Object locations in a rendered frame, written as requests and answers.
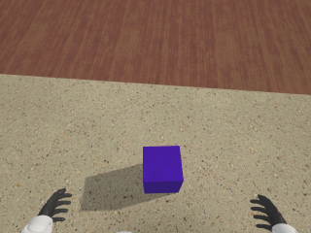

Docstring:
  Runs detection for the robot right forearm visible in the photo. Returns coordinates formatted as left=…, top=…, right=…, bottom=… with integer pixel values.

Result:
left=271, top=223, right=297, bottom=233

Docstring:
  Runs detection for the right robot hand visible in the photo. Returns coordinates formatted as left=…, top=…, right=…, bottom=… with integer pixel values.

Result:
left=250, top=194, right=287, bottom=232

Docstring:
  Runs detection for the robot left forearm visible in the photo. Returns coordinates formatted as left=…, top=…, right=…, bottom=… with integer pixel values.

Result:
left=21, top=215, right=53, bottom=233

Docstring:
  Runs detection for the carton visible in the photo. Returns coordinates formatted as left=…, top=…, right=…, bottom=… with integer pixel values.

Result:
left=143, top=146, right=184, bottom=194

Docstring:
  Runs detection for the left robot hand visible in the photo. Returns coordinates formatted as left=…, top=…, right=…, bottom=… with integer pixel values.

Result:
left=38, top=188, right=73, bottom=222

